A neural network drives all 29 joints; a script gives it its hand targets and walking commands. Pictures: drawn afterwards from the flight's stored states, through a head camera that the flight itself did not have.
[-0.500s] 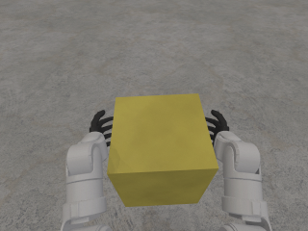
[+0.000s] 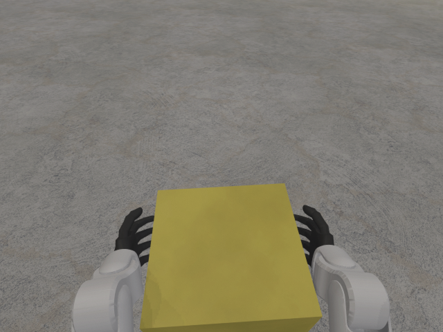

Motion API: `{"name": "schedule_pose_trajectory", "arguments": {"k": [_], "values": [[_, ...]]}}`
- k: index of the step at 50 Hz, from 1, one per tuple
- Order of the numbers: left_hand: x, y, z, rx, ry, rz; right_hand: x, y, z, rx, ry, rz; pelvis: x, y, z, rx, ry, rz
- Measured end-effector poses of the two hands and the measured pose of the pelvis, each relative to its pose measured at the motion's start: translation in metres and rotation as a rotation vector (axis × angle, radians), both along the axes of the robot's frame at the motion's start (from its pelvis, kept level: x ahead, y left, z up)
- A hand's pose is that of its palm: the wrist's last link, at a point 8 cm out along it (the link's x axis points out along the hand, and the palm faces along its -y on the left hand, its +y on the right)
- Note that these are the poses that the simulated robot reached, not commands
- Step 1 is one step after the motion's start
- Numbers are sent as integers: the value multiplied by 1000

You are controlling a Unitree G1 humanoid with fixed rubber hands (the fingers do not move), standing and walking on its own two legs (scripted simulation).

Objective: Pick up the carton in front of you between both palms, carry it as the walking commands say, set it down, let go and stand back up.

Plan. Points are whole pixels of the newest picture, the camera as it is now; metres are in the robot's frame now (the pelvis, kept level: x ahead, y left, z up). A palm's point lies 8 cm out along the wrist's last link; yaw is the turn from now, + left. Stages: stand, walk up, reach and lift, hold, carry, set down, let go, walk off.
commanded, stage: carry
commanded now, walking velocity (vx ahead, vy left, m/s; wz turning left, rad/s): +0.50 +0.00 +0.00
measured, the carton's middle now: (226, 276) +0.25 +0.00 +0.02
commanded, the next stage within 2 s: none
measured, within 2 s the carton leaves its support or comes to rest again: neither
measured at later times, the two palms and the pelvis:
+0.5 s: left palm (171, 142) +0.55 +0.12 +0.08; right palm (292, 140) +0.57 -0.18 +0.07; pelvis +0.32 -0.04 -0.01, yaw +3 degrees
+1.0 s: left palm (163, 81) +0.88 +0.17 +0.09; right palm (255, 79) +0.87 -0.13 +0.09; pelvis +0.64 +0.02 +0.00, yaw +0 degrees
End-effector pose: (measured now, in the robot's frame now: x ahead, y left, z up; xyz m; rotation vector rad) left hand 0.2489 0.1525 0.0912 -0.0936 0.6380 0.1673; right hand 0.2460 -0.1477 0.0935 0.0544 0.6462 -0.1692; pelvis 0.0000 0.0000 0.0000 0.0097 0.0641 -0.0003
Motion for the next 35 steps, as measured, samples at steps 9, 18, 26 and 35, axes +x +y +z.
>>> {"name": "schedule_pose_trajectory", "arguments": {"k": [9,18,26,35], "values": [[89,2,19,-7,15,-22,83,2,22,-9,16,-21,104,5,20,-31,-5,7],[212,-18,11,20,-23,11,216,-18,7,15,-23,14,233,-21,-2,-8,-17,21],[312,-35,-8,48,78,56,331,-34,-20,43,77,60,328,-46,-1,-7,-4,61],[406,-30,19,39,21,69,427,-29,9,35,20,69,434,-42,21,13,9,50]]}}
